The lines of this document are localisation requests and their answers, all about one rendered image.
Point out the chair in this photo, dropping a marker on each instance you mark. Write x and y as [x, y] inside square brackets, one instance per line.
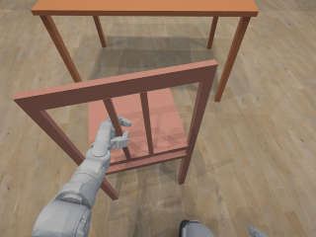
[156, 134]

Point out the robot left upper arm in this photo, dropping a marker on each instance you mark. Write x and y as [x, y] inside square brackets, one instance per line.
[64, 219]

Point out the right robot shin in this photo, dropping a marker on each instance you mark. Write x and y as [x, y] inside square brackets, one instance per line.
[192, 221]

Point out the robot left forearm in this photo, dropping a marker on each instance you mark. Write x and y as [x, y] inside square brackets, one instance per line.
[87, 179]

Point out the table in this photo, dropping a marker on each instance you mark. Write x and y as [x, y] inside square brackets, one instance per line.
[245, 9]

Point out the robot left hand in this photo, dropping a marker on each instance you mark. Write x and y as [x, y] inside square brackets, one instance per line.
[107, 133]

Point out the robot right foot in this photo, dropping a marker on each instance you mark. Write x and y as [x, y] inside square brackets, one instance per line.
[182, 225]

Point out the robot right hand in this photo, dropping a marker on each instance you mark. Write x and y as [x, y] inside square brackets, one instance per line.
[256, 233]

